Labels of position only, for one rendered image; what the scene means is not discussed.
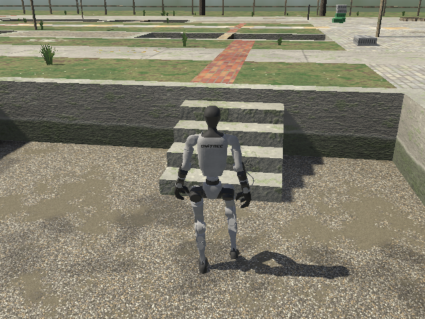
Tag robot torso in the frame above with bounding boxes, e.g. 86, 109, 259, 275
197, 131, 228, 199

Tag robot left forearm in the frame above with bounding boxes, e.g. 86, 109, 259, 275
175, 161, 188, 188

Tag robot left hand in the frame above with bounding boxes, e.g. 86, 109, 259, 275
174, 186, 189, 200

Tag robot right upper arm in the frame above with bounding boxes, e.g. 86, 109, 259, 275
226, 134, 243, 172

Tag robot right forearm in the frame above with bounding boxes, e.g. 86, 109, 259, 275
237, 162, 250, 193

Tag robot right hand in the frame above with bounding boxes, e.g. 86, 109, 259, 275
236, 191, 251, 208

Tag robot left thigh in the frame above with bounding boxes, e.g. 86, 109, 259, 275
189, 185, 206, 234

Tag robot left upper arm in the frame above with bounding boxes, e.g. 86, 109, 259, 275
181, 134, 199, 171

